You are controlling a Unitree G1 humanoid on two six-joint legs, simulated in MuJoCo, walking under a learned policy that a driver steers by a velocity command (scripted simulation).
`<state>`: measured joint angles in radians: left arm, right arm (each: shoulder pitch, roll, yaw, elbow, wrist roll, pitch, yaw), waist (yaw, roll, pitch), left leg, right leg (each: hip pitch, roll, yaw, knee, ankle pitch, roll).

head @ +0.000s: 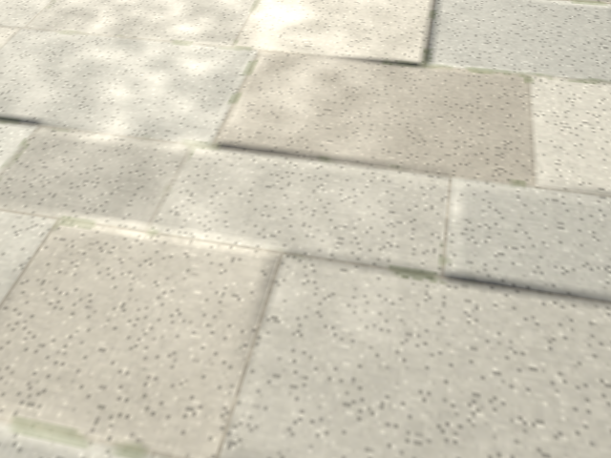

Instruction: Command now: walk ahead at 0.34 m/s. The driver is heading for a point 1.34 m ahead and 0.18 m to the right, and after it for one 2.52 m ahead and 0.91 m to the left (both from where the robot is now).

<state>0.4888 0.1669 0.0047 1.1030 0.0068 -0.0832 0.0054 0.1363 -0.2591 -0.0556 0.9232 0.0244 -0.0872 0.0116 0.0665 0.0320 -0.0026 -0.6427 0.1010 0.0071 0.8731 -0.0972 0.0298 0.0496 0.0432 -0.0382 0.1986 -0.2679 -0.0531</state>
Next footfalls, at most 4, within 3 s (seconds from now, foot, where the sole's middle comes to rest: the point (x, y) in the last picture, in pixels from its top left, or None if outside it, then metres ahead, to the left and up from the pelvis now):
0.16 left None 0.28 0.13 -0.78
0.50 right None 0.24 -0.10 -0.78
1.34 right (383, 392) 0.67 -0.08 -0.78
1.84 left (332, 282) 0.98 0.05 -0.78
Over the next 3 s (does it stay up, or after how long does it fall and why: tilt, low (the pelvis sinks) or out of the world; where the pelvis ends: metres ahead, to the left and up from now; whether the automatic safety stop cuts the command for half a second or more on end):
stays up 1.26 -0.21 -0.01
